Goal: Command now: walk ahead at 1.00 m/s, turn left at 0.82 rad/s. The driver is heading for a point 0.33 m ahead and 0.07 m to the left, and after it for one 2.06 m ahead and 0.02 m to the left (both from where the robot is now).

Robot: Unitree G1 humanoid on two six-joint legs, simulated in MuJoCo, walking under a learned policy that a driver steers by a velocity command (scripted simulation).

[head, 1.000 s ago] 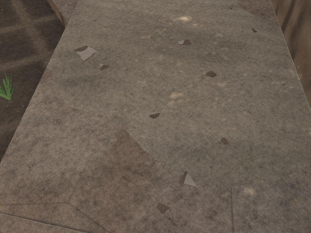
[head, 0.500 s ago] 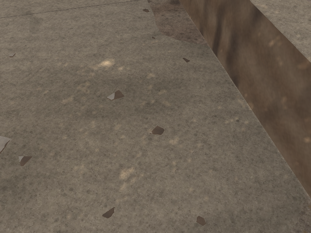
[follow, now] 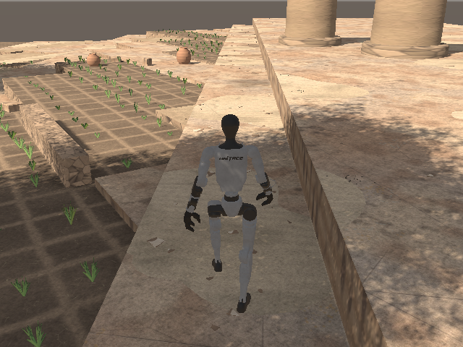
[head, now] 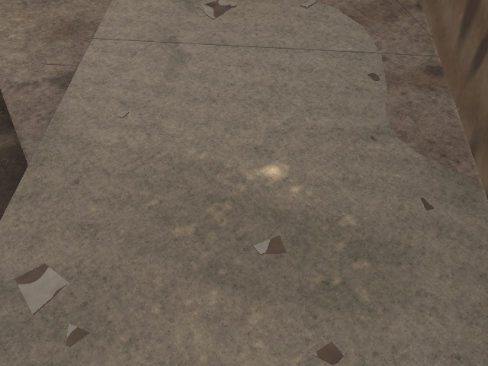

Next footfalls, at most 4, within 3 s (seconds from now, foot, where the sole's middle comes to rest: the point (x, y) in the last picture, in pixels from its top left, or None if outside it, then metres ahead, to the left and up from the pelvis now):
0.12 left None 0.32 0.05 -0.76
0.52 right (251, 282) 0.73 0.04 -0.76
1.08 left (198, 255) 0.81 0.20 -0.76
1.52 right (264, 292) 0.70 0.00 -0.76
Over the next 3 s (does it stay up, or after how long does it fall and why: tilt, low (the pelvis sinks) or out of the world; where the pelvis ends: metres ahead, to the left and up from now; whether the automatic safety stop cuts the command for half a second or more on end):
stays up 1.80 0.13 0.00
